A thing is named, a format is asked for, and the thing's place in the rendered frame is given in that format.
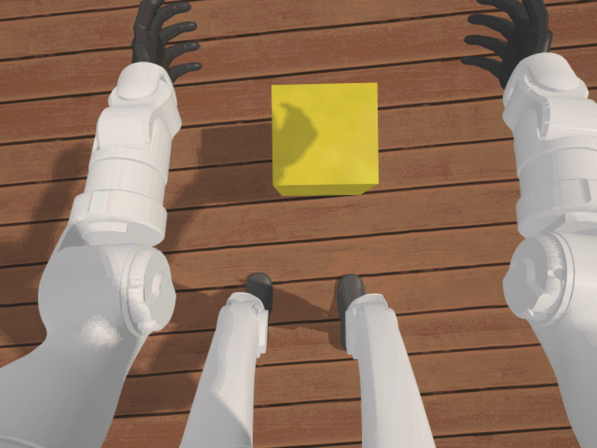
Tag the right robot upper arm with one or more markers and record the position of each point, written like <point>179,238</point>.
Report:
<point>552,283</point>

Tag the left robot upper arm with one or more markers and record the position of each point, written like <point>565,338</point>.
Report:
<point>98,303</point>

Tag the robot left shin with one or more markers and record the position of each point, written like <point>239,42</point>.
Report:
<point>241,296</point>

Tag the right robot hand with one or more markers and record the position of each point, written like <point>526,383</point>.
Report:
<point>526,35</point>

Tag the left robot forearm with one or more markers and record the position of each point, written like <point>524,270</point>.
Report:
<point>129,164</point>

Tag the left robot hand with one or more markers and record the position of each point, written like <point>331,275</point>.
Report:
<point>150,39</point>

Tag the carton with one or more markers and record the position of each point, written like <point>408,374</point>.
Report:
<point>324,138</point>

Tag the robot left foot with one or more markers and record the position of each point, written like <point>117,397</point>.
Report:
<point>260,285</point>

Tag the right robot forearm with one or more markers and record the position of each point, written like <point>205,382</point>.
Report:
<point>554,126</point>

